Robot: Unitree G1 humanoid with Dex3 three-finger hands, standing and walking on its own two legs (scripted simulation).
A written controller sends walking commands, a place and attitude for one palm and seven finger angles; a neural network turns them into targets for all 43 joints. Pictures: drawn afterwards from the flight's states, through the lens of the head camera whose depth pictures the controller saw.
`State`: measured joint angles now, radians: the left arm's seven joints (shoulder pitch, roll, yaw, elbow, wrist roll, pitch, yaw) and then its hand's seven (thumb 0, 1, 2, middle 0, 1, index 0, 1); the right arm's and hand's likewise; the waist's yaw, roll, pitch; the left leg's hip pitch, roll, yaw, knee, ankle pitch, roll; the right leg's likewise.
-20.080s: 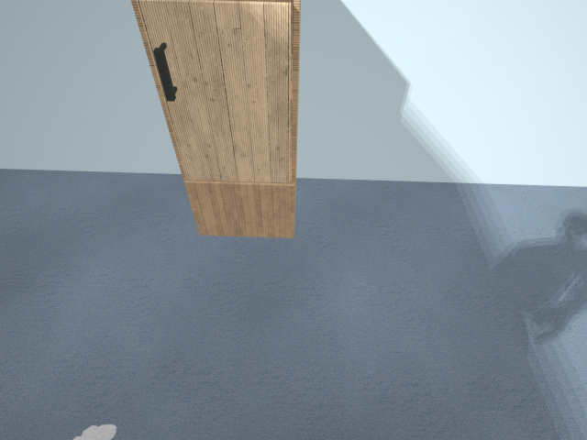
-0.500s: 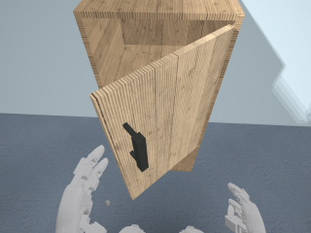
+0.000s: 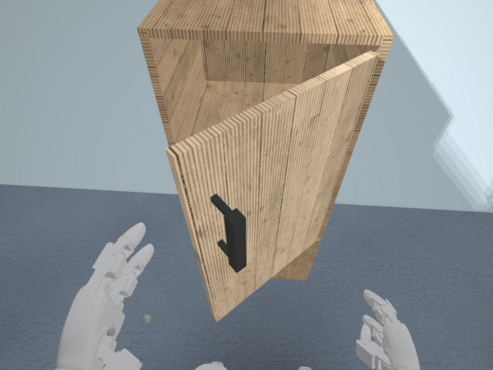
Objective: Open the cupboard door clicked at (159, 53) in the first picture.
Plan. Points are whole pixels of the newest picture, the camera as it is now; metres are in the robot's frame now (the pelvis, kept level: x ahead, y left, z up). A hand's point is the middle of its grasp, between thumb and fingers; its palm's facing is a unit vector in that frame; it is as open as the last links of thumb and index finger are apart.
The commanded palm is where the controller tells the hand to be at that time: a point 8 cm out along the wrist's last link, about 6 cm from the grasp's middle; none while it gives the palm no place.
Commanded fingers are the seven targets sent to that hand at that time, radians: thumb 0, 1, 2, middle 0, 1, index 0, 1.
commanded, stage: draw the hand back to the body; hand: left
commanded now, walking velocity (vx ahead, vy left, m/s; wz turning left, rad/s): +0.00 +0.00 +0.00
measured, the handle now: (228, 234) +0.31 +0.06 +0.08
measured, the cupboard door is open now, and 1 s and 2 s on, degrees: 43 43 43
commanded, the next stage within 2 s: step back with the hand held close in 1.36 s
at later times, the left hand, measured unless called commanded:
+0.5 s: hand (72, 287) +0.18 +0.21 +0.16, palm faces +0.23 -0.91 -0.33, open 14.7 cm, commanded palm +0.14 +0.26 +0.18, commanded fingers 0.00 0.09 0.56 -0.17 -0.30 -0.17 -0.30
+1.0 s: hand out of the picture +0.21 +0.26 +0.23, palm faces +0.46 -0.79 -0.40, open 8.9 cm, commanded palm +0.16 +0.30 +0.25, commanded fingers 0.00 0.90 0.90 -0.20 -0.30 -0.20 -0.30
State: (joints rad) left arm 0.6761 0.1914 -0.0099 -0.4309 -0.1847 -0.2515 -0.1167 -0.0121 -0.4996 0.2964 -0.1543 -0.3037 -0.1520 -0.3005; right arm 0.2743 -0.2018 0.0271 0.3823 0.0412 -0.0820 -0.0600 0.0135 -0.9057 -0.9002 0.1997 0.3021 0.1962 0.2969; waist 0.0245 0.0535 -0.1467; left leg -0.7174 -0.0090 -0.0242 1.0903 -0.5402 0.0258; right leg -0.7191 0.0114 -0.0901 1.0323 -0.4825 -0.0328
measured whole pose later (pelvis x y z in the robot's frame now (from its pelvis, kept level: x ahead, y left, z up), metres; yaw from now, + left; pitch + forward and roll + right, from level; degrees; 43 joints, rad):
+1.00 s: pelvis +0.03 +0.00 +0.07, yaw +0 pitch -4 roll -1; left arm 0.47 0.35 0.32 -0.43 -0.05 -0.06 0.12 0.01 0.63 0.78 -0.20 -0.30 -0.20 -0.30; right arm 0.20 -0.23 0.04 0.63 0.00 -0.12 -0.09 0.01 -0.90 -0.90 0.20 0.30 0.20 0.30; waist 0.08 0.06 0.01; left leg -0.09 -0.02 0.00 0.46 -0.29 0.03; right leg -0.11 0.01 -0.05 0.43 -0.25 -0.02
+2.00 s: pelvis -0.04 +0.01 +0.07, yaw -2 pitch -1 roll -1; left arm 0.56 0.43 0.42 -0.51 -0.02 -0.17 0.14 0.02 0.89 0.89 -0.22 -0.31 -0.21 -0.30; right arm 0.19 -0.23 -0.01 0.56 0.01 -0.03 -0.09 0.01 -0.91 -0.90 0.20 0.30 0.20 0.30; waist 0.01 0.00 0.03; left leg -0.30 -0.03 0.03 0.53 -0.22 0.05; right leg -0.31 0.00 -0.03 0.49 -0.16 0.00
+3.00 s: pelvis -0.20 +0.02 +0.07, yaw -2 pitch -1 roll -1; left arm 0.51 0.42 0.44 -0.45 -0.04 -0.17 0.16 0.01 0.89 0.89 -0.21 -0.31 -0.21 -0.30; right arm 0.23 -0.22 0.01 0.65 -0.01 -0.11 -0.10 0.01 -0.91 -0.90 0.20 0.30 0.20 0.30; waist 0.00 -0.03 -0.02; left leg -0.38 -0.04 0.00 0.45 -0.07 0.05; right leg -0.14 0.03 0.02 0.52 -0.41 -0.01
